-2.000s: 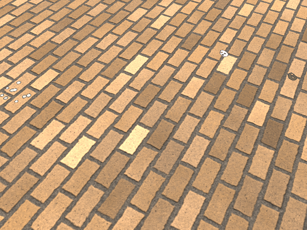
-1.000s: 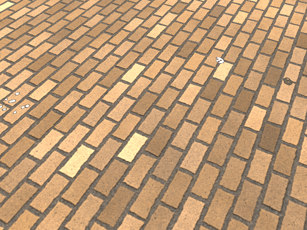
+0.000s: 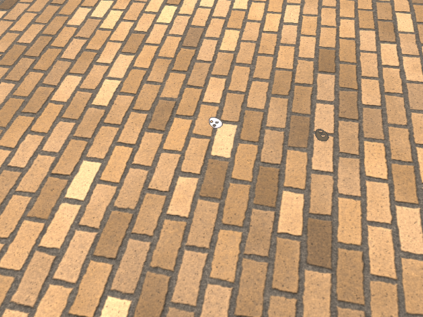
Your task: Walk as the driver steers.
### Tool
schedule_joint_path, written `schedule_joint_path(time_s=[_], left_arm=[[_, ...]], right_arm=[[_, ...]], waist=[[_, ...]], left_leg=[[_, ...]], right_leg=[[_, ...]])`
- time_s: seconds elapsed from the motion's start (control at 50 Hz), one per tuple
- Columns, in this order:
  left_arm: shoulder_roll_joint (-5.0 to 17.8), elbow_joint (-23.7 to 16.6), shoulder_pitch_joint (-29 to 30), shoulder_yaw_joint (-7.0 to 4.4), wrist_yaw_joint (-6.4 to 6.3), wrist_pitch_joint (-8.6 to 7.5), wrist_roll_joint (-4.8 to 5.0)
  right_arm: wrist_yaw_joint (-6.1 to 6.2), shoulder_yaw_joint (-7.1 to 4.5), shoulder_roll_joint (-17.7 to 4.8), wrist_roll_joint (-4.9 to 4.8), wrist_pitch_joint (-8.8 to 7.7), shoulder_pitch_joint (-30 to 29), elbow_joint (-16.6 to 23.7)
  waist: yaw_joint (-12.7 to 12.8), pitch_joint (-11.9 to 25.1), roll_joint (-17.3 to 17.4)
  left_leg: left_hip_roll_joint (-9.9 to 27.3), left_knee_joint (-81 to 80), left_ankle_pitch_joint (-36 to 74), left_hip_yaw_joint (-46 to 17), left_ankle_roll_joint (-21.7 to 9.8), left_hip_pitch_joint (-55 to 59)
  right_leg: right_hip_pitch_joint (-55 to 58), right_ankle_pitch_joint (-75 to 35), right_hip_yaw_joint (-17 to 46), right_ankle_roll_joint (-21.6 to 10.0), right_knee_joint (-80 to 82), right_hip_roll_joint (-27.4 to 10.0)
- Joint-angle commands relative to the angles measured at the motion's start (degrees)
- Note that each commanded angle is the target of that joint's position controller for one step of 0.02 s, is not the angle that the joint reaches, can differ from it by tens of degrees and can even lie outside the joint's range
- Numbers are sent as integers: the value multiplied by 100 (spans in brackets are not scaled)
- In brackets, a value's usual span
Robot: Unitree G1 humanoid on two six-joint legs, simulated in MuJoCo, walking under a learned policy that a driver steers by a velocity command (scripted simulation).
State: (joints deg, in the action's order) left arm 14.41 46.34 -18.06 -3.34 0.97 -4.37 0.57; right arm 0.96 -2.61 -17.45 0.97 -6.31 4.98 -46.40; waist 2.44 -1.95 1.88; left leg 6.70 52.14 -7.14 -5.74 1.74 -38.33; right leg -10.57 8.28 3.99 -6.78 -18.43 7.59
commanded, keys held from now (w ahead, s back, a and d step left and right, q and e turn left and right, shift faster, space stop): w+e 0.36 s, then w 0.40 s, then w+q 0.24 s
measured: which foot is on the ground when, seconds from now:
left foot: up 0.00-0.22, down 0.24-0.74, up 0.76-1.00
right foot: down 0.00-0.24, up 0.26-0.72, down 0.74-1.00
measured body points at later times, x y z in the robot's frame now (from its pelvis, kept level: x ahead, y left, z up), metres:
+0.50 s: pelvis +0.29 +0.04 +0.00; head +0.31 +0.04 +0.45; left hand +0.51 +0.26 -0.10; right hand +0.27 -0.25 -0.12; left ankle +0.30 +0.14 -0.75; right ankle +0.31 -0.13 -0.67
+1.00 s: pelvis +0.53 -0.11 +0.00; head +0.54 -0.12 +0.45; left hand +0.67 +0.14 -0.11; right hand +0.57 -0.40 -0.12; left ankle +0.65 +0.05 -0.66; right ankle +0.49 -0.18 -0.75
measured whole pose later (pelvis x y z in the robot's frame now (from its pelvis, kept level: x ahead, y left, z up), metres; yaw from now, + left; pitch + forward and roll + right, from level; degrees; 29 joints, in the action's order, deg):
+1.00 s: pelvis +0.53 -0.11 +0.00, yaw -15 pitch +1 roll -1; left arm 14.6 44.6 -17.9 -3.6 1.1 -5.7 -1.0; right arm -0.2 -3.6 -17.7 -1.7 -2.8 12.3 -47.8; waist 1.5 -0.9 3.1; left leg 5.8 60.4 -9.5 -4.6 0.3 -38.1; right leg -7.1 10.4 -6.9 -3.7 -16.5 2.5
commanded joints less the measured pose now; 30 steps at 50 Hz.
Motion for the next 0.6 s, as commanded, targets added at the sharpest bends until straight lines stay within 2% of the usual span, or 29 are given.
schedule_joint_path(time_s=[0.02, 0.08, 0.16, 0.2, 0.22, 0.24, 0.26, 0.28, 0.3, 0.32, 0.34, 0.36, 0.38, 0.42, 0.44, 0.48, 0.52, 0.56, 0.6], left_arm=[[1007, -394, 14, -254, -132, -51, 43], [1036, -302, -251, -267, -159, -10, 83], [973, -243, -450, -265, -214, 89, 91], [1014, -284, -362, -286, -247, 152, 64], [947, -340, -253, -260, -239, 174, 58], [719, -442, -132, -166, -202, 162, 18], [403, -572, -485, -67, -177, 120, 42], [352, -643, -1078, 15, -165, 76, 129], [948, -549, -791, -110, -180, 101, 204], [1129, -645, -244, -167, -187, 137, 158], [1050, -731, 35, -174, -189, 145, 88], [932, -778, 134, -187, -167, 158, 58], [771, -798, 66, -166, -139, 177, 82], [494, -837, 43, -103, -123, 210, 101], [438, -890, 129, -82, -125, 213, 79], [390, -1000, 382, -42, -115, 185, 27], [348, -1086, 697, 6, -54, 120, 1], [267, -1192, 1140, 63, 17, 44, 0], [266, -1322, 1551, 83, 74, 11, 35]], right_arm=[[10, -56, -248, 3, -29, -322, 419], [-60, -31, -229, -75, -85, -828, 646], [-177, -83, -453, -118, -186, -1073, 856], [-197, -138, -586, -138, -243, -795, 823], [-171, -204, -694, -125, -272, -287, 700], [-132, -292, -906, -44, -301, 492, 584], [-72, -418, -1355, 52, -269, 1386, 522], [-126, -429, -1283, -54, -162, 1656, 350], [-120, -299, -733, -141, -111, 1413, 476], [-99, -237, -512, -140, -54, 1105, 547], [-98, -200, -450, -96, -21, 838, 546], [-101, -165, -348, -51, -16, 707, 515], [-113, -154, -334, -11, -34, 691, 460], [-159, -176, -347, -56, -93, 770, 331], [-176, -202, -417, -72, -121, 818, 266], [-188, -246, -551, -93, -130, 889, 167], [-183, -256, -626, -143, -89, 902, 110], [-167, -258, -706, -196, -34, 1041, 39], [-164, -269, -814, -236, 21, 1354, -90]], waist=[[-30, 37, -469], [180, 58, -607], [187, 123, -663], [7, 203, -865], [-259, 436, -919], [-647, 1101, -778], [-769, 2047, 174], [-551, 2491, 1672], [-650, 1734, 927], [-707, 968, 374], [-592, 480, 103], [-466, 216, 161], [-358, 161, 319], [-294, 127, 356], [-281, 103, 295], [-290, 84, 192], [-349, 71, 149], [-510, -10, 147], [-676, -74, 167]], left_leg=[[-310, -1275, 1118, 209, 139, 427], [-519, -2042, 1565, 236, 97, 752], [-635, -2591, 1004, 36, -40, 717], [-683, -2689, 431, 82, -193, 1134], [-723, -2924, 437, 212, -348, 1866], [-262, -2790, 490, -100, -663, 3238], [970, -2671, 73, -1704, -1324, 5455], [1814, -3193, -1101, -3744, -1818, 6387], [1707, -3353, -2008, -3448, -1571, 5806], [1460, -3499, -1711, -2559, -1327, 4938], [1205, -3691, -1064, -1928, -1238, 4159], [987, -3867, -578, -1447, -1181, 3665], [823, -4030, -334, -1107, -1168, 3317], [703, -4260, 123, -636, -1306, 3062], [712, -4343, 374, -485, -1384, 3038], [732, -4427, 891, -206, -1476, 3149], [601, -4443, 1194, 164, -1403, 3215], [480, -4431, 1235, 441, -1295, 3183], [557, -4385, 1124, 465, -1258, 3346]], right_leg=[[-523, -579, 1056, -684, 738, -1185], [-383, -303, 1238, -503, 607, -1215], [521, -474, 1858, -466, -86, -1482], [704, -915, 2104, -410, -445, -1569], [638, -1348, 2060, -307, -832, -1395], [212, -1425, 1793, -131, -1882, -1091], [-1402, -218, 1076, 293, -3724, -404], [-2867, 2683, 744, 465, -4961, -170], [-3398, 2341, 818, 501, -5551, -646], [-3464, 1817, 563, 548, -5609, -841], [-3311, 1415, 434, 581, -5412, -1022], [-3140, 1170, 419, 579, -5185, -1189], [-2884, 1034, 366, 568, -5057, -1294], [-2781, 931, 251, 586, -4792, -1328], [-2842, 815, 257, 607, -4563, -1336], [-2986, 412, 242, 650, -3936, -1359], [-2871, -222, 53, 644, -3126, -1375], [-2585, -748, -218, 623, -2355, -1317], [-2429, -870, -380, 606, -1914, -1220]])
